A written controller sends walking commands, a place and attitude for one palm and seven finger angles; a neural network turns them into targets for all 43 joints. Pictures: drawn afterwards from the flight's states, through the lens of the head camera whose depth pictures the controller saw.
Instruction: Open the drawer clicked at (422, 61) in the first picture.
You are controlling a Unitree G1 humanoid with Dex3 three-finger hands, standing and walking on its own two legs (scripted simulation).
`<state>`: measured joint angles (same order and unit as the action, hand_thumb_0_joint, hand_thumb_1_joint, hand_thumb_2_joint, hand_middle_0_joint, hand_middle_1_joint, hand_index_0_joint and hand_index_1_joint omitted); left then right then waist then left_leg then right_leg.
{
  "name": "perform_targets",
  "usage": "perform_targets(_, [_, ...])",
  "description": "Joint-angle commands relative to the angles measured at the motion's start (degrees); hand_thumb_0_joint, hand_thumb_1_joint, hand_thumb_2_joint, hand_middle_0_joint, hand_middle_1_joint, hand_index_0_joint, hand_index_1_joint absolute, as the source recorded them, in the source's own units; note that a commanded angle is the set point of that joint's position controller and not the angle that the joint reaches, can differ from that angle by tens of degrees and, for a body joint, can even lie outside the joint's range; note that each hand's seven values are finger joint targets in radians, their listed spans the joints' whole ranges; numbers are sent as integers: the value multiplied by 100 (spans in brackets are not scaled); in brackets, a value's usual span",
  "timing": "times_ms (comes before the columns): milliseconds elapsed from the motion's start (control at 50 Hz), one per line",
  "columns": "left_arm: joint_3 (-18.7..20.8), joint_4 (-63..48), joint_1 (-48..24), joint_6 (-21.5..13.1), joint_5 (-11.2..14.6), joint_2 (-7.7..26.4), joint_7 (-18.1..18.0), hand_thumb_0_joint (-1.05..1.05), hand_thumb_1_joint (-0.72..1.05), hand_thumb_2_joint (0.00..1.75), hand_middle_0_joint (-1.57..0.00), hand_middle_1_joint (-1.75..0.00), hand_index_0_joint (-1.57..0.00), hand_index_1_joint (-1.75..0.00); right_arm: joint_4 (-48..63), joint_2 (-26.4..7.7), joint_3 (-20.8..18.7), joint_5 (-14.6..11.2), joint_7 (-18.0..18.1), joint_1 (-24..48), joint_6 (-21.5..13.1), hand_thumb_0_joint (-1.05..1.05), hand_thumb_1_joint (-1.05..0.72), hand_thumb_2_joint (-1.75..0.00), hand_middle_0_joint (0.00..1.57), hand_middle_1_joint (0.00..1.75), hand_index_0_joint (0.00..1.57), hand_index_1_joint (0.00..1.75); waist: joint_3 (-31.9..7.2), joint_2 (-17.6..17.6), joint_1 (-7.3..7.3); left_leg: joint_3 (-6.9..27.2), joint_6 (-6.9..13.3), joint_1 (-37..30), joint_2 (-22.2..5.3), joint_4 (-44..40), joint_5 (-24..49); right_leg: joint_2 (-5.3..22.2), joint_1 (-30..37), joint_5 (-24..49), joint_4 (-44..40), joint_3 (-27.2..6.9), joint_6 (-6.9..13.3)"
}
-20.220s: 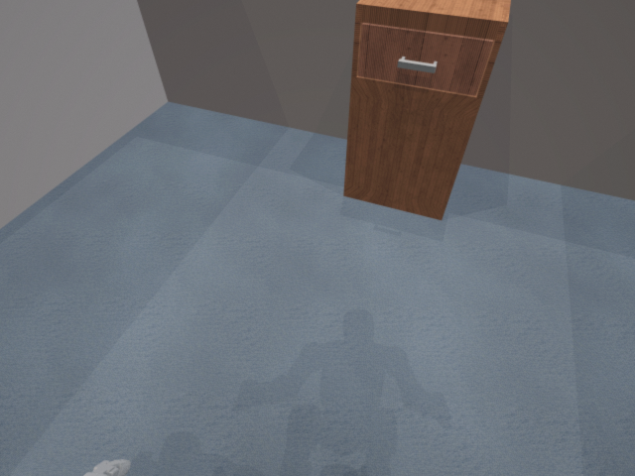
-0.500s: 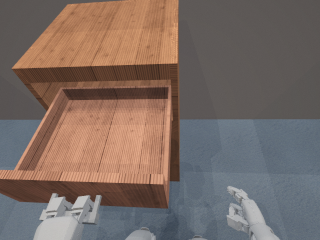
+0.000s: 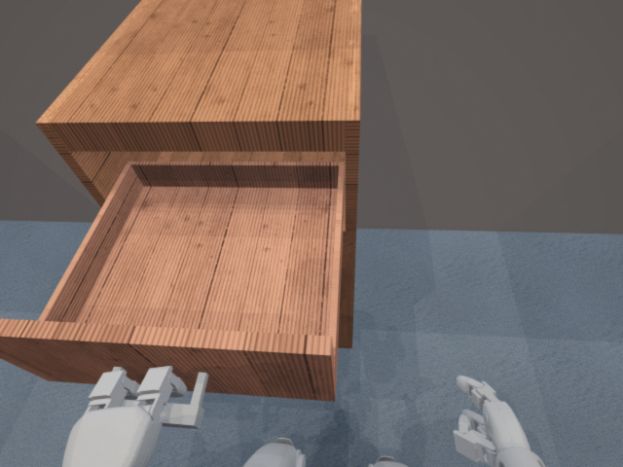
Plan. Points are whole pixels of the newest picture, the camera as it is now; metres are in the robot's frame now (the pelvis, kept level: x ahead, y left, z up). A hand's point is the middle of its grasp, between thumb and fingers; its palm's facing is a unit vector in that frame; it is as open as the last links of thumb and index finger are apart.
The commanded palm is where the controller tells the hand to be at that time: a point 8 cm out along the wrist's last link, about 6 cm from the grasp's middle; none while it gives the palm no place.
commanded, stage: open the thumb to release the handle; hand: left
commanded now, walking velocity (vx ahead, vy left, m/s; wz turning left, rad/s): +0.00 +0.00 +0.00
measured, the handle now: (153, 395) +0.20 +0.22 +0.01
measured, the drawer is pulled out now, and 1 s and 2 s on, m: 0.30 0.30 0.30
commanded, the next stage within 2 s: lift the hand off the handle in 0.06 s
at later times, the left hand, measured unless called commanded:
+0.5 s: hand (147, 443) +0.15 +0.22 -0.01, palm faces -0.01 -0.14 -0.99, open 13.7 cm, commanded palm +0.14 +0.21 +0.04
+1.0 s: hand (140, 437) +0.16 +0.21 +0.02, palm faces -0.02 -0.17 -0.99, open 13.5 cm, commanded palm +0.14 +0.21 +0.08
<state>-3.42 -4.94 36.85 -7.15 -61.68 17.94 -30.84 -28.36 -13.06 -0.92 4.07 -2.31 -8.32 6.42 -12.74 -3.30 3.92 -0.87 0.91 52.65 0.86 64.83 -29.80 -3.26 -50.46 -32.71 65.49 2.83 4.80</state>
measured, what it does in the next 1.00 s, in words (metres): stands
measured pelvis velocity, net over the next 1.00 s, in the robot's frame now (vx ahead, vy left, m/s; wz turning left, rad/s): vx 0.00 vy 0.02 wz -0.01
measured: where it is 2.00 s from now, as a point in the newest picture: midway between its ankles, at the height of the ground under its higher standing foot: outside the picture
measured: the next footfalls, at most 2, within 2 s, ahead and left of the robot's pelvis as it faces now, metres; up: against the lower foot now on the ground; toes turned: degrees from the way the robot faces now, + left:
none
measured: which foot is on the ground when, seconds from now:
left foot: down 0.00-1.00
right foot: down 0.00-1.00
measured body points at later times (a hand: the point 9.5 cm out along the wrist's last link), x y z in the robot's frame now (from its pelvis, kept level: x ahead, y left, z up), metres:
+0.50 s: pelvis -0.01 +0.01 +0.00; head +0.04 -0.02 +0.45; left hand +0.15 +0.22 +0.04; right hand +0.20 -0.20 -0.10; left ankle +0.01 +0.11 -0.65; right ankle -0.01 -0.07 -0.65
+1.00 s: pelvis +0.00 +0.02 +0.02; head +0.02 -0.01 +0.47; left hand +0.15 +0.22 +0.07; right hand +0.20 -0.20 -0.07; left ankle +0.01 +0.11 -0.65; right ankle -0.01 -0.07 -0.65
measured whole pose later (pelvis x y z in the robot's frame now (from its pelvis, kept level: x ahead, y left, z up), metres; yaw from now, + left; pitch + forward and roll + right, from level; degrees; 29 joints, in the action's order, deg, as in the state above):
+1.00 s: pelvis +0.00 +0.02 +0.02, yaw -1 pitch +13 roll -1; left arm -9.5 -7.3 35.1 -1.1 -61.1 17.8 -28.9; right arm -26.6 -14.0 -0.7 3.1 -3.0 -10.2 6.6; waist -11.6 -4.4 3.2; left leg -1.4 2.3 45.0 0.9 59.6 -27.7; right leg -3.3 -42.4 -29.6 58.9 1.9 3.2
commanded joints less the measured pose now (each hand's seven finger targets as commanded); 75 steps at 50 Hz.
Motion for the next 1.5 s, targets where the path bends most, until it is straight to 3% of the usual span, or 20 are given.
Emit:
perform_targets(0, [349, -739, 576, 25, 63, 622, -155, 0, -50, 30, -30, -120, -30, -120, 1017, -500, -175, -33, 21, 585, -299, 0, -90, -90, 20, 30, 20, 30, -637, 316, -48, 104, 209, -1104, 178, -585, 1259, 128, 467, 1904, -1304, -516, -112])
perform_targets(80, [397, -759, 255, 68, 40, 703, -174, 0, -50, 30, -30, -120, -30, -120, 1046, -526, -166, 1, 9, 570, -303, 0, -90, -90, 20, 30, 20, 30, -684, 558, -85, 126, 199, -1125, 150, -556, 1095, 132, 226, 1502, -1343, -561, -130])
perform_targets(120, [303, -766, 381, 84, 22, 646, -174, 0, -50, 30, -30, -120, -30, -120, 1086, -525, -170, -19, -7, 532, -320, 0, -90, -90, 20, 30, 20, 30, -732, 446, -59, 143, 191, -1248, 152, -575, 1187, 111, 181, 1514, -1316, -513, -108])
perform_targets(140, [78, -703, 62, 127, -2, 486, -164, 0, -50, 30, -30, -120, -30, -120, 1055, -554, -161, -17, -1, 533, -303, 0, -90, -90, 20, 30, 20, 30, -584, 460, -193, 182, 212, -1144, 130, -578, 1103, 122, 121, 1461, -1301, -392, -127])
perform_targets(160, [100, -738, -116, 143, 7, 489, -156, 0, -50, 30, -30, -120, -30, -120, 1066, -542, -161, -26, 4, 526, -328, 0, -90, -90, 20, 30, 20, 30, -621, 441, -215, 185, 218, -1192, 115, -585, 1083, 120, 83, 1409, -1333, -438, -118])
perform_targets(220, [116, -732, -94, 193, -44, 582, -189, 0, -50, 30, -30, -120, -30, -120, 1086, -563, -165, -29, -2, 490, -332, 0, -90, -90, 20, 30, 20, 30, -733, 477, -138, 176, 198, -1242, 117, -578, 1075, 116, 62, 1305, -1329, -459, -121])
perform_targets(280, [142, -662, -183, 278, -42, 641, -194, 0, -50, 30, -30, -120, -30, -120, 1066, -557, -131, -49, 12, 498, -317, 0, -90, -90, 20, 30, 20, 30, -759, 561, -162, 158, 201, -1206, 120, -591, 1133, 121, 222, 1493, -1335, -470, -142])
perform_targets(400, [-115, -621, -479, 412, -76, 450, -223, 0, -50, 30, -30, -120, -30, -120, 1065, -569, -150, -90, 48, 483, -299, 0, -90, -90, 20, 30, 20, 30, -615, 297, -213, 193, 218, -1301, 86, -725, 1010, 103, 208, 1249, -1418, -307, -134])
perform_targets(440, [-92, -548, -737, 465, -81, 507, -226, 0, -50, 30, -30, -120, -30, -120, 1025, -574, -148, -92, 69, 493, -272, 0, -90, -90, 20, 30, 20, 30, -542, 447, -261, 194, 221, -1241, 84, -722, 901, 109, 196, 1129, -1492, -343, -160])
perform_targets(520, [-16, -804, -924, 531, -43, 666, -248, 0, -50, 30, -30, -120, -30, -120, 1019, -576, -145, -107, 86, 494, -269, 0, -90, -90, 20, 30, 20, 30, -740, 313, -217, 180, 202, -1516, 88, -838, 974, 119, 286, 1067, -1592, -416, -147])
perform_targets(660, [53, -1087, -837, 569, 77, 759, -217, 0, -50, 30, -30, -120, -30, -120, 1050, -576, -125, -133, 127, 535, -275, 0, -90, -90, 20, 30, 20, 30, -654, 126, -191, 202, 222, -1819, 71, -1075, 1161, 88, 553, 1256, -1764, -412, -106])
perform_targets(840, [-241, -1463, -433, 483, 102, 501, -117, 0, -50, 30, -30, -120, -30, -120, 1142, -577, -167, -110, -3, 517, -312, 0, -90, -90, 20, 30, 20, 30, -557, 121, -152, 228, 212, -2067, 40, -1220, 1306, 86, 577, 1235, -1821, -338, -78])
perform_targets(880, [-53, -1451, -339, 511, 86, 675, -112, 0, -50, 30, -30, -120, -30, -120, 1165, -586, -148, -110, -39, 493, -304, 0, -90, -90, 20, 30, 20, 30, -560, 241, -115, 227, 187, -2103, 35, -1219, 1359, 73, 527, 1226, -1822, -426, -66])
perform_targets(1000, [-222, -1630, -186, 593, 95, 548, -55, 0, -50, 30, -30, -120, -30, -120, 1242, -577, -157, -162, -81, 515, -293, 0, -90, -90, 20, 30, 20, 30, -421, 204, -127, 226, 197, -2186, 19, -1329, 1419, 80, 706, 1379, -1877, -355, -76])
perform_targets(1020, [-107, -1665, -354, 597, 89, 688, -48, 0, -50, 30, -30, -120, -30, -120, 1219, -588, -156, -152, -96, 501, -292, 0, -90, -90, 20, 30, 20, 30, -414, 329, -130, 236, 176, -2251, 29, -1310, 1440, 73, 594, 1343, -1924, -503, -66])
perform_targets(1280, [38, -2090, -356, 602, 177, 835, 81, 0, -50, 30, -30, -120, -30, -120, 1210, -563, -122, -163, -121, 524, -323, 0, -90, -90, 20, 30, 20, 30, -444, 266, -70, 229, 175, -2611, 19, -1504, 1675, 93, 931, 1645, -2123, -627, -64])
perform_targets(1340, [-6, -2100, -350, 590, 209, 763, 118, 0, -50, 30, -30, -120, -30, -120, 1194, -561, -153, -200, -94, 543, -324, 0, -90, -90, 20, 30, 20, 30, -267, 183, -91, 241, 190, -2601, -1, -1597, 1610, 92, 1033, 1614, -2181, -505, -83])
perform_targets(1420, [5, -2415, -377, 558, 267, 799, 162, 0, -50, 30, -30, -120, -30, -120, 1206, -562, -165, -174, -129, 516, -361, 0, -90, -90, 20, 30, 20, 30, -475, 128, -43, 255, 166, -2859, -5, -1608, 1869, 96, 1026, 1738, -2204, -654, -46])
perform_targets(1440, [-114, -2395, -226, 557, 298, 692, 184, 0, -50, 30, -30, -120, -30, -120, 1214, -553, -178, -192, -117, 520, -365, 0, -90, -90, 20, 30, 20, 30, -379, 193, -75, 246, 203, -2810, -18, -1619, 1881, 107, 1152, 1853, -2227, -535, -71])
perform_targets(1480, [81, -2434, -214, 566, 314, 880, 207, 0, -50, 30, -30, -120, -30, -120, 1215, -561, -154, -172, -140, 522, -371, 0, -90, -90, 20, 30, 20, 30, -415, 356, -56, 250, 179, -2844, -4, -1595, 1904, 113, 1113, 1859, -2281, -698, -69])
